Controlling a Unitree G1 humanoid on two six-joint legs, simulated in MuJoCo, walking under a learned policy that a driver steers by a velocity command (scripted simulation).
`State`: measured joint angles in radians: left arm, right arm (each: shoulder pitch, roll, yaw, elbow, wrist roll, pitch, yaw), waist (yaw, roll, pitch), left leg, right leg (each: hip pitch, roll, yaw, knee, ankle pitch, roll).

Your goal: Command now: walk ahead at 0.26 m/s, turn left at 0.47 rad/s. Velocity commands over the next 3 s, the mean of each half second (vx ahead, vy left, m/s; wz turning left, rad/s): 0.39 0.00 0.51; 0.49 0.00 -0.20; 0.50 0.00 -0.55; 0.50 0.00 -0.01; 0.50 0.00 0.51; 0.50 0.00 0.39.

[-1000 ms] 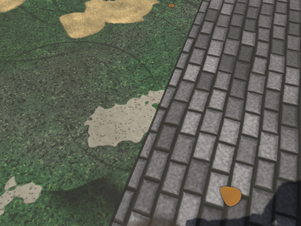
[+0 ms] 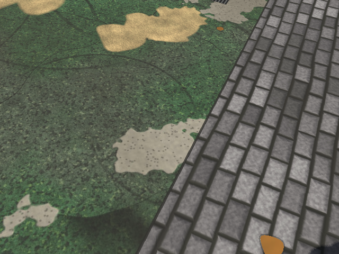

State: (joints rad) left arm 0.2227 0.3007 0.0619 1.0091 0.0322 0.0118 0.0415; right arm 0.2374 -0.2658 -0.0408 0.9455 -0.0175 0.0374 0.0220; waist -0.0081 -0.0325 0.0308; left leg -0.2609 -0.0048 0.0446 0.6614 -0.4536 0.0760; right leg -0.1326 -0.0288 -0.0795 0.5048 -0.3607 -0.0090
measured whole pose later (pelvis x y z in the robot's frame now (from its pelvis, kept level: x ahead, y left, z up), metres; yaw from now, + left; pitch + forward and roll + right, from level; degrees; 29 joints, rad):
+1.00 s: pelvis +0.49 +0.14 +0.00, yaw +6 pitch +2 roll -1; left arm 0.46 0.25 0.06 0.93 0.00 -0.06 -0.01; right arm 0.00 -0.23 0.00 0.73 -0.05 -0.08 0.00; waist 0.09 -0.01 0.04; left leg -0.42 0.00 0.01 0.52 -0.11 0.02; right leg -0.11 0.09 0.15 0.62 -0.45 -0.06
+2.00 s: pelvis +1.00 +0.07 +0.00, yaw -9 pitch +1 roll +0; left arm 0.40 0.23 0.02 0.92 0.02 -0.08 0.02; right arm 0.13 -0.23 -0.03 0.79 -0.03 -0.01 0.05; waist 0.04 0.03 0.04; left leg -0.58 0.00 0.09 0.63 -0.07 0.08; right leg 0.16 0.10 -0.12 0.17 -0.36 -0.09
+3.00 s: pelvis +1.54 +0.07 +0.01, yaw +20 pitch +2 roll -2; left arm 0.46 0.25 0.03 0.90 0.01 -0.08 -0.02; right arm 0.06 -0.25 -0.01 0.70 -0.04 -0.02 0.06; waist 0.08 0.03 0.02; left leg -0.55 0.04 0.02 0.62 -0.13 0.05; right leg 0.02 0.01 -0.13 0.25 -0.31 -0.01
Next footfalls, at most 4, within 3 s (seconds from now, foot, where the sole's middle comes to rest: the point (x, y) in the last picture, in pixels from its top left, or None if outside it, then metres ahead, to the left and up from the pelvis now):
0.02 left None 0.03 0.09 -0.77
0.50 right None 0.41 0.01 -0.77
0.96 left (100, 228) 0.60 0.26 -0.77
1.48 right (155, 173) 0.87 0.04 -0.77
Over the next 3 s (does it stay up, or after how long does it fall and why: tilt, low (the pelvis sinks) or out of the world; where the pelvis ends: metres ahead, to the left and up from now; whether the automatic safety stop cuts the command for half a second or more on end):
stays up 1.54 0.07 0.01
